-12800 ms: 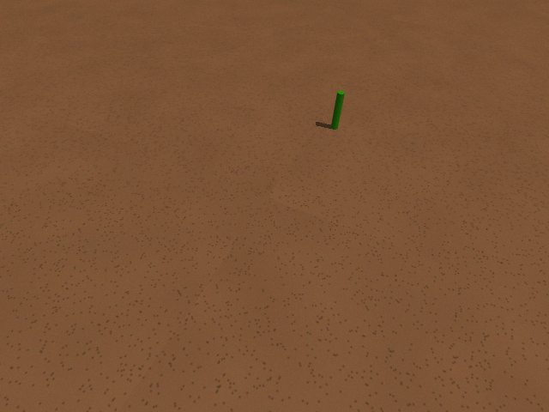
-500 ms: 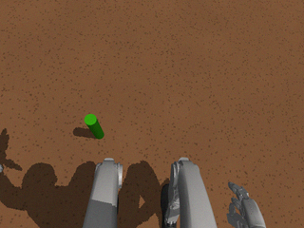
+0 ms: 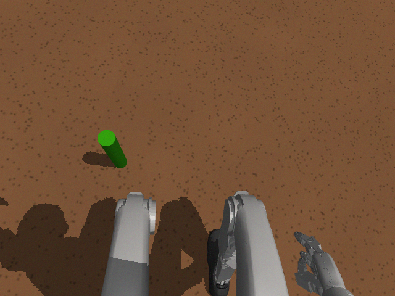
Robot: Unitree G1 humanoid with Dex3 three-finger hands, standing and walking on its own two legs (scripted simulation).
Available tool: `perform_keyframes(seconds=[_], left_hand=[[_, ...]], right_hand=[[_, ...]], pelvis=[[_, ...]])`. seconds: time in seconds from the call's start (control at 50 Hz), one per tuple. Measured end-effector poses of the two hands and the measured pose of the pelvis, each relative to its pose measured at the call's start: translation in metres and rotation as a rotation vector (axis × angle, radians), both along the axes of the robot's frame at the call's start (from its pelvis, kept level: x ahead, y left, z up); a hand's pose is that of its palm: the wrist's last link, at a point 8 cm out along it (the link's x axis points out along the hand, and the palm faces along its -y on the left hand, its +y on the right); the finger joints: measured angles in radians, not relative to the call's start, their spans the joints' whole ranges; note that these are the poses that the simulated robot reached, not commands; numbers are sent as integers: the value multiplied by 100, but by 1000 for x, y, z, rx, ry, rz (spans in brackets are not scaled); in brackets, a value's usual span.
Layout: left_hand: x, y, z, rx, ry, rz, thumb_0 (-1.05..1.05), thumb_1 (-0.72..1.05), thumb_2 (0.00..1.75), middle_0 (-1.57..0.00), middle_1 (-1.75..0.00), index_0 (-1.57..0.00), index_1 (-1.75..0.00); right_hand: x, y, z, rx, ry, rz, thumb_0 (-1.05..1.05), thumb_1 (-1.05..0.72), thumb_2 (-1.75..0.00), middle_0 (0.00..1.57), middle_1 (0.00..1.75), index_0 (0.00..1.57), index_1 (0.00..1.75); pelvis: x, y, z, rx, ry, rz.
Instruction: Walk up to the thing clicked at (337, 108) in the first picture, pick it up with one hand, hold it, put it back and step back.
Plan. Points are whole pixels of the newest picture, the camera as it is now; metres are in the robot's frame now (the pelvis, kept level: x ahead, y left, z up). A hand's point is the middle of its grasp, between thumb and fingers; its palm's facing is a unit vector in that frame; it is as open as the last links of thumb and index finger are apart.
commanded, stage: go down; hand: left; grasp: from the side
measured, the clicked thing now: (114, 152) +0.46 +0.22 -0.32
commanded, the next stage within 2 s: approach in 0.74 s
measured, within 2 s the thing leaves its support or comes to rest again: neither
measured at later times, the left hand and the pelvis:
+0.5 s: hand out of the picture +0.38 +0.41 -0.02, palm faces +0.17 -0.98 -0.11, open 17.5 cm; pelvis +0.00 +0.01 -0.02, yaw +0 degrees
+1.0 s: hand out of the picture +0.39 +0.41 -0.03, palm faces +0.17 -0.98 -0.08, open 17.5 cm; pelvis -0.01 +0.01 -0.05, yaw -1 degrees
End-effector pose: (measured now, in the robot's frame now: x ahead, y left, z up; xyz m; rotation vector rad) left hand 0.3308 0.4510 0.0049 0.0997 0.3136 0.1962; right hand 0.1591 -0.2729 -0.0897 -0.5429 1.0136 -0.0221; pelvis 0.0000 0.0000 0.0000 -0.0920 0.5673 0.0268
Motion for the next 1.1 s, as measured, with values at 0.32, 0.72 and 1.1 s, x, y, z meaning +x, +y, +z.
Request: perform_keyframes(seconds=[0.32,0.72,1.1], left_hand=[[11,7,-4,6,-28,-10,-2,-54,4,-6,-4,-5,-4],[21,11,-16,0,-75,-5,-2,-52,7,-6,-5,-4,-6],[31,1,-63,-56,-201,-25,-1,-56,2,-9,-6,-6,-8]], right_hand=[[-21,7,-7,3,20,-30,1,-91,-90,21,30,21,30],[-19,2,-25,-9,50,-14,1,-91,-90,21,30,21,30],[-27,0,-49,-34,68,37,0,-91,-90,21,30,21,30]], pelvis=[[-4,7,-12,-17,-3,0],[-3,6,-30,-15,3,5],[-10,7,-62,-24,-25,-7]])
